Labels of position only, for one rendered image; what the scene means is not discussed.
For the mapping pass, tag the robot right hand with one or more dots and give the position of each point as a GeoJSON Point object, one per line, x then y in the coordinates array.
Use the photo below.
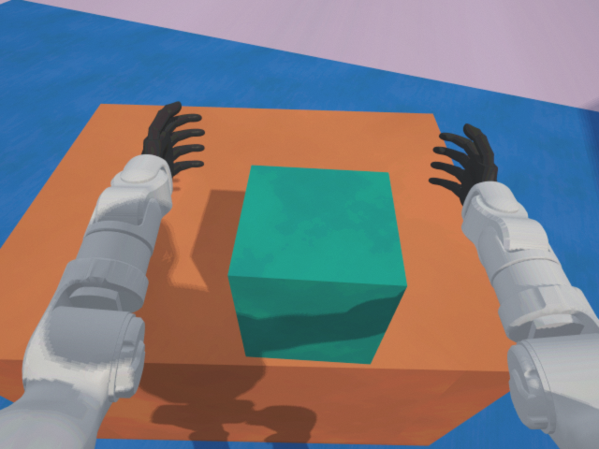
{"type": "Point", "coordinates": [478, 164]}

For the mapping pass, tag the carton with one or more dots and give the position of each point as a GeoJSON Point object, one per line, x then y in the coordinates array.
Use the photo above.
{"type": "Point", "coordinates": [316, 271]}

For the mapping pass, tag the left robot upper arm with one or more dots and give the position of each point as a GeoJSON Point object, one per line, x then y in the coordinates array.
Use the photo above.
{"type": "Point", "coordinates": [82, 361]}

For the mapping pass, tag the left robot forearm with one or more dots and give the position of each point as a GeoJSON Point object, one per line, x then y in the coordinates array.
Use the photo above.
{"type": "Point", "coordinates": [109, 272]}

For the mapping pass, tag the right robot forearm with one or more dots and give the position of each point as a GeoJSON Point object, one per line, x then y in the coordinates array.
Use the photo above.
{"type": "Point", "coordinates": [536, 299]}

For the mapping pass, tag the pedestal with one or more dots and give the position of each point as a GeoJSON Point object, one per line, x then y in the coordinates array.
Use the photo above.
{"type": "Point", "coordinates": [442, 360]}

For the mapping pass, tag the robot left hand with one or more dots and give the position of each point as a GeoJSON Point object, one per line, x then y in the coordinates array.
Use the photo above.
{"type": "Point", "coordinates": [161, 138]}

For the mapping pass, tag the right robot upper arm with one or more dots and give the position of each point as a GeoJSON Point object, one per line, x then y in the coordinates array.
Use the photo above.
{"type": "Point", "coordinates": [554, 386]}

